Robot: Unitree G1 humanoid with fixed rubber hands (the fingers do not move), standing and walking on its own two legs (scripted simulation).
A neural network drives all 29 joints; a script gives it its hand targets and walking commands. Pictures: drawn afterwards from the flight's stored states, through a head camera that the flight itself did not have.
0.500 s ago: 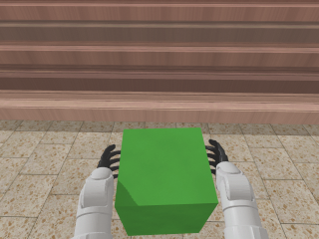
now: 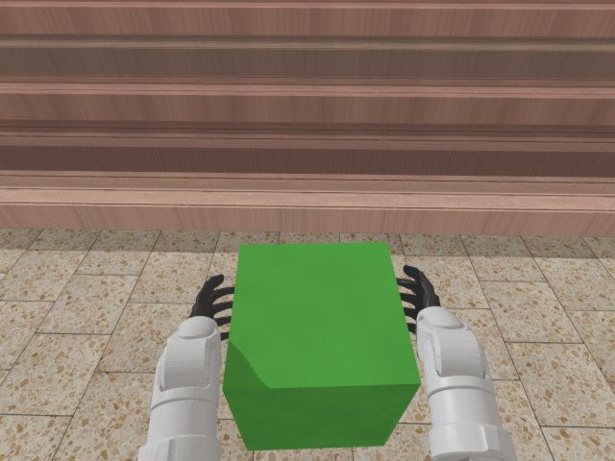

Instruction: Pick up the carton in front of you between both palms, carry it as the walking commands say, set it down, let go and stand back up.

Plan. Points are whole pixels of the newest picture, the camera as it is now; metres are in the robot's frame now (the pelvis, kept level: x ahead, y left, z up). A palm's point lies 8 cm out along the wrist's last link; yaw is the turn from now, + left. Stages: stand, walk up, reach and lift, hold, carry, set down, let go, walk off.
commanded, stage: hold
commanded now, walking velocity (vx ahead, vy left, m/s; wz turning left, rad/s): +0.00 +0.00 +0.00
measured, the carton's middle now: (315, 349) +0.29 +0.00 -0.02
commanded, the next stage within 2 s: carry in 0.06 s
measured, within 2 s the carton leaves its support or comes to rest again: neither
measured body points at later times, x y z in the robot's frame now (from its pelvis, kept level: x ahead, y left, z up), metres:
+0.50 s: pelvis +0.12 -0.02 +0.00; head +0.09 -0.02 +0.45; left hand +0.40 +0.13 +0.09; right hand +0.39 -0.18 +0.10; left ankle +0.16 +0.09 -0.72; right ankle +0.02 -0.13 -0.75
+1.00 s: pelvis +0.41 -0.06 -0.03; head +0.38 -0.07 +0.42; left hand +0.65 +0.08 +0.05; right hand +0.65 -0.22 +0.05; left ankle +0.22 +0.07 -0.71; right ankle +0.51 -0.15 -0.75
